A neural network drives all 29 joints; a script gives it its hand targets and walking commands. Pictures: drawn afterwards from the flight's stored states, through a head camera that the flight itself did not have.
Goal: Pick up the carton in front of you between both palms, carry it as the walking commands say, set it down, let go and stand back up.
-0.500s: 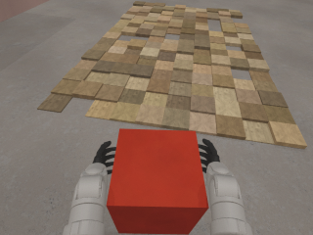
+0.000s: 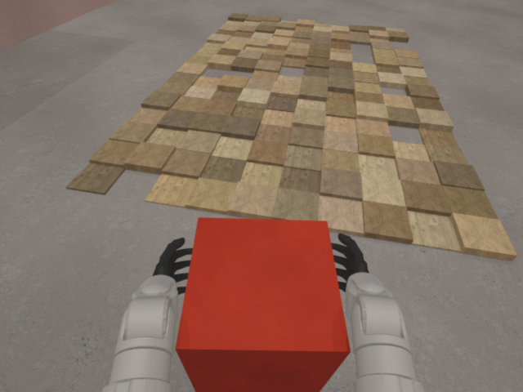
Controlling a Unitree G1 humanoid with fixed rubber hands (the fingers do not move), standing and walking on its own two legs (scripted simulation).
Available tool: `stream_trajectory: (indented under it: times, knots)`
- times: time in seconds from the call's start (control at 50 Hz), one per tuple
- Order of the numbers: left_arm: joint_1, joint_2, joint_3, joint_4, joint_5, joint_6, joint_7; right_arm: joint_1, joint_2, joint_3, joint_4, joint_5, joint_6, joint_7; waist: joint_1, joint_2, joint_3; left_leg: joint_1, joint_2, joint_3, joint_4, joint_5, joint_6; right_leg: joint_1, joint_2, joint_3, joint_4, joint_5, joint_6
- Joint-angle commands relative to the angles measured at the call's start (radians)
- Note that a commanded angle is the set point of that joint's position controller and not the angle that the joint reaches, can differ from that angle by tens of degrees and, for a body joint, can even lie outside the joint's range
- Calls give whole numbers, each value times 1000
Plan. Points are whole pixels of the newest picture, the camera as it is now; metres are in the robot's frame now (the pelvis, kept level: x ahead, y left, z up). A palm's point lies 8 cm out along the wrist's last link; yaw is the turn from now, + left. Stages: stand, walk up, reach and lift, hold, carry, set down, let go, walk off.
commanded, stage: reach and lift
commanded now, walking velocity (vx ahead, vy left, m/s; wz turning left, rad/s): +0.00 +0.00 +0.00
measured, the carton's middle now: (259, 311) +0.28 +0.01 -0.04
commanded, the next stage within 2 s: hold in 0.12 s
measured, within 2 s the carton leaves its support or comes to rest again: neither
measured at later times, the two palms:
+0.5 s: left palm (163, 286) +0.27 +0.15 +0.05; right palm (361, 286) +0.28 -0.15 +0.05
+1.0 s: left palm (164, 280) +0.28 +0.15 +0.05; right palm (361, 281) +0.29 -0.15 +0.05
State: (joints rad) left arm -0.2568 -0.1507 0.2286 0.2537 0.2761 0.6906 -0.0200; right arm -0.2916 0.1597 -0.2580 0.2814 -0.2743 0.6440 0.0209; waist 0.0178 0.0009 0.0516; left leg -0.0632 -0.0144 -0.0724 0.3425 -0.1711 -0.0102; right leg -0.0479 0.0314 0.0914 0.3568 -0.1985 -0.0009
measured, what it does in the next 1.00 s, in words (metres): stands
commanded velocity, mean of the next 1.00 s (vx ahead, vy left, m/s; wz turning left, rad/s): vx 0.00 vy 0.00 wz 0.00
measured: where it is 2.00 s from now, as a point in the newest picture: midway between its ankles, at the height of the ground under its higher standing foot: outside the picture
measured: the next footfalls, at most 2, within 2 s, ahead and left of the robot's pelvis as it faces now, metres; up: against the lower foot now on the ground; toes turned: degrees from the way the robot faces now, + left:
right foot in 1.78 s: +0.27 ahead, -0.11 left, +0.00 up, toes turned -12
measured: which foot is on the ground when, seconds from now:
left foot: down 0.00-1.00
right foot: down 0.00-1.00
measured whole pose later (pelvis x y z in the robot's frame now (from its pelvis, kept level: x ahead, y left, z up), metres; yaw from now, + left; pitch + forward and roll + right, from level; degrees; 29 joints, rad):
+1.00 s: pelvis +0.00 +0.00 +0.00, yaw +0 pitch -8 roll +0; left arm -0.26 -0.15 0.21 0.19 0.27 0.78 -0.02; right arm -0.28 0.16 -0.24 0.21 -0.28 0.73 0.03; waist 0.00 0.01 0.06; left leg -0.02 -0.02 -0.07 0.33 -0.16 -0.01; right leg 0.00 0.03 0.09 0.34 -0.19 0.00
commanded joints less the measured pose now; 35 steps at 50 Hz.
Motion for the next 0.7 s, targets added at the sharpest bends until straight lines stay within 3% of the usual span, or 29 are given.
stream_trajectory:
  times: [0.0, 0.02, 0.04, 0.08, 0.12, 0.14, 0.16, 0.2, 0.24, 0.26, 0.28, 0.3, 0.32, 0.34, 0.36, 0.4, 0.44, 0.48, 0.5, 0.54, 0.56, 0.58, 0.6, 0.62, 0.64, 0.66, 0.68]
  knots:
    - [-462, -843, -490, -42, -206, -32, -210, -348, 931, 501, 32, 202, 22, 200, 1, -8, -236, 90, -85, 22, -35, 148, 18, 25, 55, -4, -53, 212, 28]
    - [-496, -855, -528, -90, -239, -39, -213, -352, 929, 517, 5, 206, 19, 200, -19, -11, -251, 83, -82, 19, -28, 161, 20, 41, 55, -7, -48, 224, 22]
    - [-469, -836, -515, -77, -213, -30, -212, -340, 930, 511, -3, 200, 20, 201, -25, -14, -233, 78, -89, 19, -40, 160, 17, 24, 66, -5, -43, 256, 28]
    - [-471, -826, -493, -66, -204, -26, -210, -352, 920, 501, 14, 205, 33, 196, -8, 5, -235, 76, -83, 14, -34, 167, 19, 47, 62, 2, -45, 252, 22]
    - [-544, -842, -508, -97, -218, -26, -207, -379, 904, 494, 24, 184, 35, 198, -29, -15, -205, 65, -81, 18, -23, 106, 11, 20, 60, -12, -54, 148, 12]
    - [-497, -838, -487, -70, -208, -19, -208, -402, 910, 498, 15, 199, 40, 203, -7, -16, -209, 86, -82, 20, -31, 80, 18, 2, 57, -17, -56, 124, 20]
    - [-526, -854, -517, -100, -226, -17, -207, -379, 912, 509, 15, 207, 47, 208, -8, 3, -200, 40, -79, 13, -40, 71, 16, 33, 61, -8, -51, 139, 13]
    - [-520, -894, -579, -136, -261, 3, -204, -389, 915, 550, -56, 232, 58, 213, -25, 7, -247, 100, -79, 4, -39, 126, 9, 38, 66, -19, -56, 153, 11]
    - [-494, -874, -577, -159, -252, 31, -197, -327, 897, 533, -36, 213, 84, 211, -38, 22, -222, 123, -80, 8, -40, 158, -4, 32, 64, -13, -71, 169, 7]
    - [-499, -869, -571, -167, -259, 32, -192, -357, 877, 543, -54, 236, 85, 213, -30, 40, -241, 130, -81, 11, -50, 159, -2, 34, 60, -15, -68, 192, 18]
    - [-463, -863, -562, -168, -245, 38, -191, -340, 892, 556, -68, 227, 92, 208, -11, 13, -246, 99, -72, -1, -54, 166, 1, 90, 60, -20, -60, 212, 15]
    - [-451, -835, -496, -86, -224, 44, -193, -362, 848, 517, -48, 207, 97, 205, -32, 2, -190, 86, -67, 6, -57, 128, 9, 38, 60, -19, -74, 151, 8]
    - [-417, -826, -492, -63, -208, 51, -188, -336, 822, 508, -14, 200, 106, 205, -15, 21, -130, 71, -70, 6, -68, 100, 5, 21, 58, -21, -82, 123, 7]
    - [-412, -816, -467, -40, -207, 54, -188, -366, 823, 484, -22, 193, 102, 209, -13, -8, -126, 68, -69, 7, -74, 45, 6, 34, 64, -25, -86, 70, 10]
    - [-463, -814, -490, -83, -216, 39, -194, -380, 859, 484, -19, 197, 96, 213, -15, -24, -129, 47, -76, 17, -70, 16, 13, 33, 64, -30, -81, 61, 13]
    - [-498, -844, -492, -54, -226, 34, -203, -417, 880, 516, -37, 214, 87, 218, -14, -22, -151, 50, -72, 19, -67, -4, 16, 22, 62, -24, -77, 44, 13]
    - [-518, -886, -551, -114, -249, 31, -203, -431, 896, 538, -48, 226, 86, 226, -6, -25, -175, 59, -74, 11, -58, 57, 17, 39, 65, -26, -74, 90, 12]
    - [-551, -890, -543, -102, -245, 30, -197, -446, 885, 530, -49, 224, 80, 225, -16, -9, -191, 119, -68, 5, -54, 76, 14, -14, 69, -27, -68, 84, 8]
    - [-528, -883, -534, -121, -231, 32, -198, -420, 883, 523, -24, 215, 87, 223, 0, 11, -209, 86, -69, 9, -55, 69, 7, 34, 59, -25, -75, 90, 6]
    - [-569, -893, -525, -85, -239, 35, -199, -430, 871, 506, -12, 198, 81, 225, -42, 4, -176, 101, -66, 8, -52, 10, 8, -27, 64, -25, -66, 30, 0]
    - [-547, -883, -521, -84, -241, 35, -201, -417, 877, 508, -2, 209, 83, 226, -27, 28, -159, 95, -66, 14, -52, -7, 5, -23, 55, -26, -75, 21, 1]
    - [-547, -868, -504, -36, -228, 37, -200, -435, 855, 483, 35, 201, 85, 223, -26, 13, -147, 78, -60, 13, -59, -28, 9, -10, 56, -23, -72, 8, -5]
    - [-555, -885, -534, -88, -244, 32, -201, -412, 872, 482, 25, 196, 81, 227, -56, 14, -165, 98, -68, 15, -52, 3, 1, -22, 59, -26, -77, 22, -6]
    - [-556, -857, -508, -86, -217, 34, -204, -427, 880, 479, 18, 199, 82, 229, -33, 22, -162, 96, -70, 18, -51, 8, 7, -26, 58, -26, -74, 27, 0]
    - [-570, -879, -503, -59, -220, 39, -204, -430, 863, 466, 38, 188, 83, 229, -48, 43, -169, 99, -66, 9, -50, 18, -1, -20, 52, -24, -73, 46, -10]
    - [-549, -868, -534, -85, -235, 37, -202, -443, 862, 475, 43, 208, 83, 234, -16, 15, -175, 87, -65, 8, -51, 24, 4, 5, 59, -34, -65, 33, -3]
    - [-565, -866, -495, -45, -215, 40, -204, -438, 875, 457, 38, 184, 83, 233, -38, 8, -176, 94, -61, 12, -61, 1, 2, -12, 61, -29, -75, 20, -2]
